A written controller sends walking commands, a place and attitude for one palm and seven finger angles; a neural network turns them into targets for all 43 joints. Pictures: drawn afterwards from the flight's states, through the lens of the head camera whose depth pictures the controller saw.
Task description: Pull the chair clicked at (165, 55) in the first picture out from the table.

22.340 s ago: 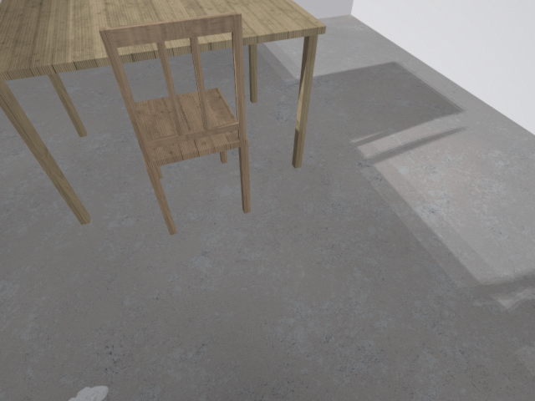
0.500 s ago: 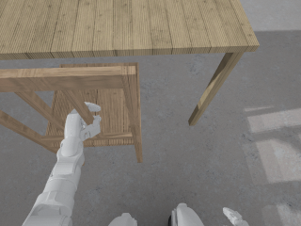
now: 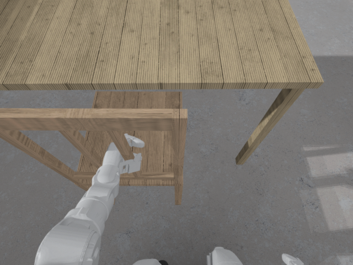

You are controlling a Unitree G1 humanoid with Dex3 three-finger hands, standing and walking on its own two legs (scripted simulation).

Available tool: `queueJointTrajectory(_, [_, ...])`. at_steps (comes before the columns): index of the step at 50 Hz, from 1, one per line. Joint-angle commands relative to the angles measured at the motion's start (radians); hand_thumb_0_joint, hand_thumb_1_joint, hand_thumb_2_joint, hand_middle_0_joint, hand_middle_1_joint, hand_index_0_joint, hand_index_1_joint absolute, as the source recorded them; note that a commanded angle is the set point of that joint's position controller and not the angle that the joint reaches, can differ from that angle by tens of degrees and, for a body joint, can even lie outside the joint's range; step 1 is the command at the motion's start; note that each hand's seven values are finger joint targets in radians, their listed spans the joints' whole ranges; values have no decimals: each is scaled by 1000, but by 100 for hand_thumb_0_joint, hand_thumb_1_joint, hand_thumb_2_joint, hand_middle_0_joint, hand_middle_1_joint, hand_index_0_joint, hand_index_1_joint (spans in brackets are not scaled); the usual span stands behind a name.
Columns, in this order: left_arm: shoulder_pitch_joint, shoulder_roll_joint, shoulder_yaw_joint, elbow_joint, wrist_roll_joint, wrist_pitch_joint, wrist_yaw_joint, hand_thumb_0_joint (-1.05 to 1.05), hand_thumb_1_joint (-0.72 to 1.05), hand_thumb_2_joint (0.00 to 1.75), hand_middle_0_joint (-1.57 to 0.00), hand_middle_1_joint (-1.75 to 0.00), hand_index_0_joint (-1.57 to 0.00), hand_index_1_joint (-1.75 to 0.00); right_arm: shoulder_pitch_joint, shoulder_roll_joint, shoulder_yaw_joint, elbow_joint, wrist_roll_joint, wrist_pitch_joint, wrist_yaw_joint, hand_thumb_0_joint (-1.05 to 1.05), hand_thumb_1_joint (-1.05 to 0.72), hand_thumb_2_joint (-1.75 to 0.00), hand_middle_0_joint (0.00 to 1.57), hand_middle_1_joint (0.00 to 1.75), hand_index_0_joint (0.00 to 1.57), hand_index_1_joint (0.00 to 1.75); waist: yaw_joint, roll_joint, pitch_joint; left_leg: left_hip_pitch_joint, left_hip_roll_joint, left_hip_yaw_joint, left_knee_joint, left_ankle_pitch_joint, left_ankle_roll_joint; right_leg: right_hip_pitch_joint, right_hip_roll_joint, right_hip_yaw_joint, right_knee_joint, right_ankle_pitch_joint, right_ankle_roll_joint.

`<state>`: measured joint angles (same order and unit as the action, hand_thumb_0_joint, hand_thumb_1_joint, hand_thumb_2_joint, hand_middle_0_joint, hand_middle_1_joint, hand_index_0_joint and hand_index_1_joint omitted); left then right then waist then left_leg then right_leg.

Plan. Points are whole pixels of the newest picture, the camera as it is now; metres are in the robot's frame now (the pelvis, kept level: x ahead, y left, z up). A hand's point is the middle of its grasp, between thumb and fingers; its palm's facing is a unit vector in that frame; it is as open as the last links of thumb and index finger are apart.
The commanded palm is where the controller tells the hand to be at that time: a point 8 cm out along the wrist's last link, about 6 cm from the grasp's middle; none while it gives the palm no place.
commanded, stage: step backward, pulling the chair out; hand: left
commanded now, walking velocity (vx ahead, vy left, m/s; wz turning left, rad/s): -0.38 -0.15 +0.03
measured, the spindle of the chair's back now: (92, 156) +0.36 +0.24 -0.08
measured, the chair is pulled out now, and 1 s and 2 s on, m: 0.02 0.10 0.33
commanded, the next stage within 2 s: none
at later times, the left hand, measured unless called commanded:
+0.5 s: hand (136, 167) +0.34 +0.12 -0.08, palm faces -0.03 -0.98 -0.19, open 5.6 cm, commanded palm +0.31 +0.17 -0.08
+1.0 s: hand (132, 198) +0.26 +0.12 -0.08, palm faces -0.05 -0.98 -0.19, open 5.5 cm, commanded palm +0.24 +0.17 -0.07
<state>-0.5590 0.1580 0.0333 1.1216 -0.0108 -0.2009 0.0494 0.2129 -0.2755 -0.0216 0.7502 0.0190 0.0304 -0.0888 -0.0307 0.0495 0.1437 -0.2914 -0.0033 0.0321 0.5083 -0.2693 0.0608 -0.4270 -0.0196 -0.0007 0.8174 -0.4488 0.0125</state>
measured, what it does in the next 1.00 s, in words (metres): walks backwards: right foot, then left foot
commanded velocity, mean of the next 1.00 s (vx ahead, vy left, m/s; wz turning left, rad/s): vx -0.38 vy -0.06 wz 0.02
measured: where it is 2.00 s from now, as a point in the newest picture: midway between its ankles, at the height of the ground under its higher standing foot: outside the picture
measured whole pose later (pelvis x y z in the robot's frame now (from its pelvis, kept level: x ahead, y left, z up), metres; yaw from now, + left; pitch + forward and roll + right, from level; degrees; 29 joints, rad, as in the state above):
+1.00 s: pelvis -0.12 +0.01 -0.01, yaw -1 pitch +3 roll +1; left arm -0.55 0.20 0.06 0.98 -0.02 -0.12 0.10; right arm 0.15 -0.23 0.00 0.70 0.01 0.01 -0.10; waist -0.08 -0.03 0.20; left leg -0.33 0.02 0.02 0.54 -0.26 -0.02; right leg -0.45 -0.03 -0.02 0.66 -0.28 -0.01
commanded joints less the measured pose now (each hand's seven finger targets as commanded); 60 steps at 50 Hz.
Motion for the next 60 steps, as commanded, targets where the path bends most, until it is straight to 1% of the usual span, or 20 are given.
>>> queueJointTrajectory(1, [-390,162,32,-191,20,-66,40,0,90,90,-50,-145,-50,-145,118,-78,-13,-43,-21,-25,-4,0,-90,-90,20,30,20,30,-39,101,-480,677,276,-209,81,1390,-13,-184,17,-63,-107,45,-14])
queueJointTrajectory(5, [-377,203,57,-207,19,-61,30,0,90,90,-50,-145,-50,-145,51,-63,7,-61,-11,-47,-6,0,-90,-90,20,30,20,30,-22,226,-412,352,286,-173,83,1114,-23,107,-36,-9,-229,329,-43])
queueJointTrajectory(7, [-349,216,80,-215,19,-53,34,0,90,90,-50,-145,-50,-145,62,-57,4,-63,0,-48,-10,0,-90,-90,20,30,20,30,-3,94,-476,165,203,-114,292,923,-103,347,-102,68,-334,846,-101])
queueJointTrajectory(9, [-269,232,80,-178,-7,-18,31,0,90,90,-50,-145,-50,-145,37,-70,-11,-106,15,-73,-23,0,-90,-90,20,30,20,30,22,-204,-508,-175,-39,-105,664,-253,-172,544,-398,352,-358,1573,-292])
queueJointTrajectory(10, [-275,206,55,-183,-18,14,27,0,90,90,-50,-145,-50,-145,32,-67,-16,-108,30,-90,-20,0,-90,-90,20,30,20,30,24,-261,-465,-197,-19,-184,745,-367,-137,495,-446,341,-366,1489,-302])
queueJointTrajectory(18, [-212,270,85,-316,-4,46,78,0,90,90,-50,-145,-50,-145,-49,-74,25,-86,24,-57,-46,0,-90,-90,20,30,20,30,1,-82,-561,6,2,-27,103,-51,-133,418,-302,110,-306,1093,-119])
queueJointTrajectory(22, [-219,194,30,-455,-11,51,60,0,90,90,-50,-145,-50,-145,-42,-117,-16,-161,21,-17,-50,0,-90,-90,20,30,20,30,-13,-65,-586,152,197,-143,-12,624,-45,313,-106,-3,-230,835,-1])
queueJointTrajectory(24, [-201,149,1,-456,-6,38,45,0,90,90,-50,-145,-50,-145,-18,-118,-27,-175,24,1,-38,0,-90,-90,20,30,20,30,-18,-67,-564,126,226,-128,-49,549,-29,304,-46,-16,-227,616,4])
queueJointTrajectory(27, [-215,137,-6,-549,30,8,44,0,90,90,-50,-145,-50,-145,-51,-97,-30,-196,-14,-5,-25,0,-90,-90,20,30,20,30,-11,302,-512,102,272,-140,-90,655,-2,203,-29,-29,-46,259,-18])
queueJointTrajectory(29, [-183,151,18,-545,35,-5,50,0,90,90,-50,-145,-50,-145,-32,-90,-34,-183,-23,-18,-7,0,-90,-90,20,30,20,30,-4,325,-492,180,318,-164,-52,753,34,131,-10,-24,-62,85,-29])
queueJointTrajectory(33, [-231,168,14,-452,50,-45,49,0,90,90,-50,-145,-50,-145,53,-83,-33,-132,-12,-44,5,0,-90,-90,20,30,20,30,-35,65,-522,261,242,-88,163,782,-51,258,-74,19,-374,745,-43])
queueJointTrajectory(35, [-274,225,36,-387,48,-61,48,0,90,90,-50,-145,-50,-145,46,-78,-28,-122,-3,-46,-17,0,-90,-90,20,30,20,30,-43,-139,-547,7,88,3,289,107,-125,465,-242,146,-358,1346,-118])
queueJointTrajectory(39, [-232,254,80,-327,39,-26,57,0,90,90,-50,-145,-50,-145,-32,-63,-2,-109,5,-74,-35,0,-90,-90,20,30,20,30,4,-103,-538,-92,56,-111,299,-220,-113,426,-329,133,-338,1169,-164])
queueJointTrajectory(42, [-197,224,53,-308,20,-13,70,0,90,90,-50,-145,-50,-145,-10,-78,7,-88,7,-68,-55,0,-90,-90,20,30,20,30,-13,-97,-551,12,73,-59,-6,69,-107,447,-245,60,-260,1127,-91])
queueJointTrajectory(45, [-233,156,7,-367,8,-14,58,0,90,90,-50,-145,-50,-145,20,-118,-19,-117,6,-44,-43,0,-90,-90,20,30,20,30,-23,69,-560,251,282,-223,-30,959,8,214,-60,7,-157,587,-1])
queueJointTrajectory(48, [-303,133,-2,-462,33,-36,43,0,90,90,-50,-145,-50,-145,-1,-85,-22,-132,-31,-43,-8,0,-90,-90,20,30,20,30,-28,321,-533,359,332,-238,-49,1036,54,56,-20,-1,-57,82,-21])
queueJointTrajectory(51, [-247,131,6,-407,40,-32,53,0,90,90,-50,-145,-50,-145,16,-78,-22,-125,-31,-48,16,0,-90,-90,20,30,20,30,-18,268,-471,402,351,-239,24,1111,63,41,-26,18,-121,53,-42])
queueJointTrajectory(55, [-245,167,18,-365,42,-68,44,0,90,90,-50,-145,-50,-145,57,-92,-27,-114,0,-53,12,0,-90,-90,20,30,20,30,-29,42,-541,290,240,-131,192,811,-31,336,-80,32,-459,761,-53])
queueJointTrajectory(57, [-285,216,30,-341,39,-74,35,0,90,90,-50,-145,-50,-145,0,-70,-12,-137,9,-59,-16,0,-90,-90,20,30,20,30,-23,-126,-498,-56,61,-41,339,-91,-115,480,-303,172,-398,1345,-159])
queueJointTrajectory(60, [-261,258,77,-323,27,-24,51,0,90,90,-50,-145,-50,-145,-52,-80,-9,-117,9,-78,-35,0,-90,-90,20,30,20,30,15,-92,-526,-134,47,-129,394,-255,-109,507,-375,168,-337,1327,-194])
